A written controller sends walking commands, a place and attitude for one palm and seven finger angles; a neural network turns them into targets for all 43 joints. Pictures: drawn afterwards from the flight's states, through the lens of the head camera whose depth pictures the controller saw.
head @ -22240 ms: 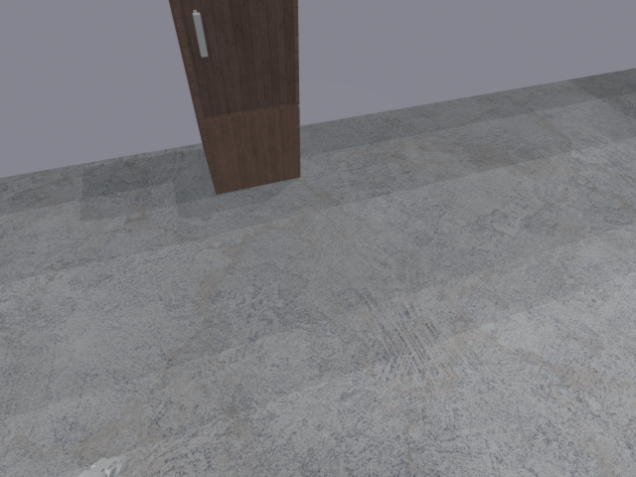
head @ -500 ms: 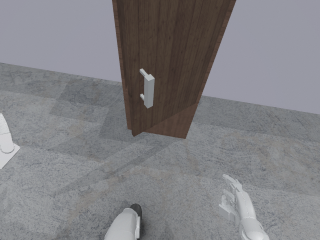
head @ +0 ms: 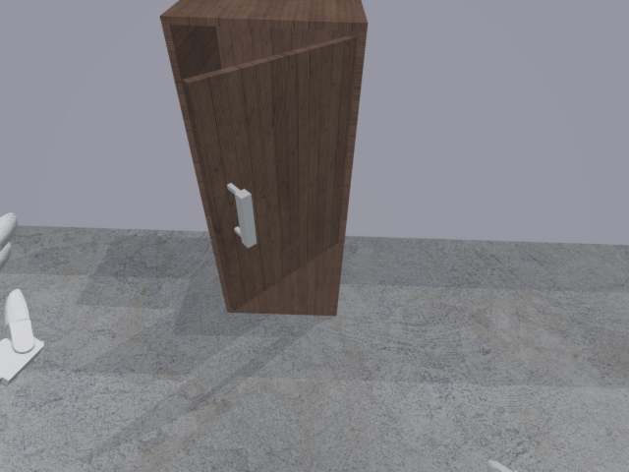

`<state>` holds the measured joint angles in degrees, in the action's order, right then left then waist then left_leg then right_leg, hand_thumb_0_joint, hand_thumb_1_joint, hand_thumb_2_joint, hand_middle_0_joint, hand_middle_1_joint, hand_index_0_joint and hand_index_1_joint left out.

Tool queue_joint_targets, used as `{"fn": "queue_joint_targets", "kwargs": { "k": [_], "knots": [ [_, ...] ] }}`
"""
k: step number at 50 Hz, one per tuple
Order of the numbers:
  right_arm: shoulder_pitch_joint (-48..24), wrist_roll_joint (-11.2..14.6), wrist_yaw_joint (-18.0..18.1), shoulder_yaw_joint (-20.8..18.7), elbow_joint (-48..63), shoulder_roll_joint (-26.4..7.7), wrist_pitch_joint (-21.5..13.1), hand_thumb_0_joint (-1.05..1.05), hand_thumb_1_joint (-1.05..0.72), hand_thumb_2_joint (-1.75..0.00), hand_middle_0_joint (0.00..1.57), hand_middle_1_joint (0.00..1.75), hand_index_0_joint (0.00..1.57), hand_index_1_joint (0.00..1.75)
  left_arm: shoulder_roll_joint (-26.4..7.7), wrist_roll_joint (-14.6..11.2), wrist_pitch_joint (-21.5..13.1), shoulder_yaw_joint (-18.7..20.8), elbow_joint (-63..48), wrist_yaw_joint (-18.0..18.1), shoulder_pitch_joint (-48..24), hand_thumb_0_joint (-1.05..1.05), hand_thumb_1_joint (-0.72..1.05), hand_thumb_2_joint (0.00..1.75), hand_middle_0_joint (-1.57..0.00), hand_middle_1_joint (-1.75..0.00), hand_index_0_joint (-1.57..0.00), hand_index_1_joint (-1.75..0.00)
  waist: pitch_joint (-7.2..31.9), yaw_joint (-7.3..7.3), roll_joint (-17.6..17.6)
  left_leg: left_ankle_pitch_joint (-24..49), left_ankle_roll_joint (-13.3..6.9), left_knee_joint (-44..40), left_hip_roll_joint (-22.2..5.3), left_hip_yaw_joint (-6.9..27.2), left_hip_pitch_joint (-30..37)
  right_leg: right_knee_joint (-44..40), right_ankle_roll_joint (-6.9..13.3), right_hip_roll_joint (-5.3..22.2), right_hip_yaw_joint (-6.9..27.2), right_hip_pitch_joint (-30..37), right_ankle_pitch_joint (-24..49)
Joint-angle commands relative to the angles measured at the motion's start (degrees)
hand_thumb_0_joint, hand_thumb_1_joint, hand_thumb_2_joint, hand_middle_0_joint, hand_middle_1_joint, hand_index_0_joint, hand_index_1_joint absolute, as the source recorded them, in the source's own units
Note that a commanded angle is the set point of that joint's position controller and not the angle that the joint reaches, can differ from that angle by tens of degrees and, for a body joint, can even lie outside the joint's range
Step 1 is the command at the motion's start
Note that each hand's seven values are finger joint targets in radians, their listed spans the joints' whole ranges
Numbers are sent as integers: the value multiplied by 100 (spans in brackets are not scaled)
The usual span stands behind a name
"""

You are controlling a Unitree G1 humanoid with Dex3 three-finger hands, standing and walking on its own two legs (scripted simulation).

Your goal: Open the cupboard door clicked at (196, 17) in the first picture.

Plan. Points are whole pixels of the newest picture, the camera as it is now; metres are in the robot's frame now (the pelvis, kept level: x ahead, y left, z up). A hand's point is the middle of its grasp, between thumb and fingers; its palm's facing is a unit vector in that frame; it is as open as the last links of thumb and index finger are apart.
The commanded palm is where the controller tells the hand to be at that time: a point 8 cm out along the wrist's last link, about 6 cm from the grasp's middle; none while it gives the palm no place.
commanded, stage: stop stepping back and stand still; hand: left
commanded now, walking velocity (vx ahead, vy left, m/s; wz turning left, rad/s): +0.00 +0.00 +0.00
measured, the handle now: (240, 215) +0.61 +0.19 -0.03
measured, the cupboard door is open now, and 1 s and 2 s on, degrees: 44 44 44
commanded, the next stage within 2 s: let the arm hang, fingers relaxed in 1.08 s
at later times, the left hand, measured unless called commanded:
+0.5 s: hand out of the picture +0.16 +0.29 +0.16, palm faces +0.46 -0.76 -0.45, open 7.4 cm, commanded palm +0.11 +0.32 +0.18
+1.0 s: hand out of the picture +0.18 +0.32 +0.15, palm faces +0.41 -0.78 -0.48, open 7.4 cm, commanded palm +0.12 +0.36 +0.18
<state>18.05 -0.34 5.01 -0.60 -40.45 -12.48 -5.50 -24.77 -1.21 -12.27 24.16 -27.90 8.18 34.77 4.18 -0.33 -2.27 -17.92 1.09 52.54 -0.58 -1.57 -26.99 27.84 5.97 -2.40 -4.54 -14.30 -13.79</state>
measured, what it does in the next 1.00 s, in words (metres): steps on the spot: left foot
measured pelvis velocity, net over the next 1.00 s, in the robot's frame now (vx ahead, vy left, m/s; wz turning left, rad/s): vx -0.02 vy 0.06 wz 0.01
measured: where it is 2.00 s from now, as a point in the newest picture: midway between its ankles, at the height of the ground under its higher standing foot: outside the picture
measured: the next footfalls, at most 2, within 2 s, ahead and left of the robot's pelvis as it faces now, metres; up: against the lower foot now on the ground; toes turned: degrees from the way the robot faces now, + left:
left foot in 0.16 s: +0.00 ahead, +0.15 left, +0.00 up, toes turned +3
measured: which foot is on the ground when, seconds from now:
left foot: up 0.00-0.14, down 0.16-1.00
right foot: down 0.00-1.00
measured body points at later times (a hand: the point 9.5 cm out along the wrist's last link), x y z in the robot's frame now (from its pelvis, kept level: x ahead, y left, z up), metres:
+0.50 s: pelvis -0.03 +0.02 +0.00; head -0.04 +0.02 +0.45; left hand +0.13 +0.33 +0.18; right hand +0.14 -0.21 -0.08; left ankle -0.04 +0.14 -0.74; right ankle +0.02 -0.05 -0.74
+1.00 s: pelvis -0.02 +0.06 +0.00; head -0.01 +0.06 +0.45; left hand +0.15 +0.36 +0.18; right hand +0.14 -0.17 -0.08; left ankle -0.04 +0.14 -0.74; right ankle +0.02 -0.05 -0.74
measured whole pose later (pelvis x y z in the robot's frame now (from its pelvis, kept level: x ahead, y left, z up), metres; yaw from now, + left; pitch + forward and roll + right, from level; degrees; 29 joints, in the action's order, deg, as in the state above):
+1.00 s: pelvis -0.02 +0.06 +0.00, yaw +0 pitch +0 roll +0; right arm 12.9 0.3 3.7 0.9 -35.6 -11.6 -6.3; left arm -22.6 -2.2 -11.1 22.9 -24.6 8.0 32.5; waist -0.1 0.2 0.2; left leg -15.8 -2.2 25.4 1.0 -3.2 -10.2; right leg 23.7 1.4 -0.4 -4.1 -14.7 -9.4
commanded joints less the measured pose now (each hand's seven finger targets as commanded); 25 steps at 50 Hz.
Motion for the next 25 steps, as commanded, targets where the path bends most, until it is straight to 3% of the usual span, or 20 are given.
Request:
{"fn": "queue_joint_targets", "kwargs": {
  "k": [1,4,7,9,11,13,17,19,21,23,25],
  "knots": [
    [-945,21,154,-157,919,-581,-514,0,-90,-90,20,30,20,30,-783,42,-251,451,-61,243,-1259,0,90,90,-20,-30,-20,-30,-578,58,-89,-299,-176,-1063,-91,-87,539,-1777,-177,1444,1596,-530,-1533],
    [-900,11,109,-117,909,-606,-604,0,-90,-90,20,30,20,30,-594,79,-225,214,-104,229,-1281,0,90,90,-20,-30,-20,-30,-541,22,-287,-211,-318,-2402,-12,-145,1023,-1699,-474,1281,1524,-63,-1032],
    [-897,13,6,-147,1067,-733,-601,0,-90,-90,20,30,20,30,-718,54,-288,301,-661,225,-1214,0,90,90,-20,-30,-20,-30,-121,-25,79,615,-447,-3196,-353,268,1501,-1108,-811,842,1169,524,182],
    [-928,53,-36,-175,1203,-760,-537,0,-90,-90,20,30,20,30,-865,10,-304,462,-988,221,-1031,0,90,90,-20,-30,-20,-30,249,-43,257,1313,-437,-3100,-528,451,1611,-769,-879,698,1068,852,1011],
    [-965,44,-69,-97,1226,-623,-502,0,-90,-90,20,30,20,30,-939,11,-294,592,-1112,191,-822,0,90,90,-20,-30,-20,-30,198,18,774,1162,-362,-3073,-372,227,1276,-748,-737,680,1017,990,1198],
    [-958,36,-94,-110,1257,-629,-502,0,-90,-90,20,30,20,30,-1063,-2,-291,693,-1327,184,-882,0,90,90,-20,-30,-20,-30,139,31,864,847,-291,-3089,-326,197,1118,-781,-618,655,995,1035,951],
    [-867,72,-147,-123,1294,-565,-451,0,-90,-90,20,30,20,30,-906,-47,-220,639,-804,215,-623,0,90,90,-20,-30,-20,-30,-66,59,191,105,-275,-2626,-91,120,1045,-1559,-614,943,1475,628,-418],
    [-878,67,-143,-122,1257,-545,-407,0,-90,-90,20,30,20,30,-836,-57,-178,564,-571,202,-589,0,90,90,-20,-30,-20,-30,-211,83,-55,92,-261,-2490,-89,143,1147,-1758,-544,1052,1519,300,-823],
    [-886,68,-139,-123,1238,-592,-370,0,-90,-90,20,30,20,30,-756,-63,-145,470,-431,193,-591,0,90,90,-20,-30,-20,-30,-233,92,19,197,-272,-2663,-134,188,1295,-1720,-525,977,1332,173,-872],
    [-943,56,-113,-116,1234,-647,-372,0,-90,-90,20,30,20,30,-753,-63,-138,396,-505,170,-714,0,90,90,-20,-30,-20,-30,-277,80,432,233,-279,-3037,-216,274,1305,-1558,-574,798,1090,205,-737],
    [-942,54,-95,-96,1256,-676,-386,0,-90,-90,20,30,20,30,-764,-41,-131,364,-596,172,-838,0,90,90,-20,-30,-20,-30,-303,66,581,160,-313,-3332,-304,358,1145,-1354,-631,611,913,388,-552]
  ]
}}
